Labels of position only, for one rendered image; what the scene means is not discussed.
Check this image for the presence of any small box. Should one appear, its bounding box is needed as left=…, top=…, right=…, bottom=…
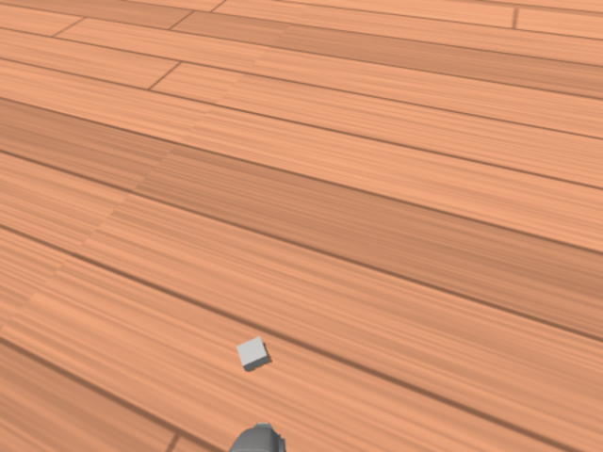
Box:
left=236, top=336, right=269, bottom=372

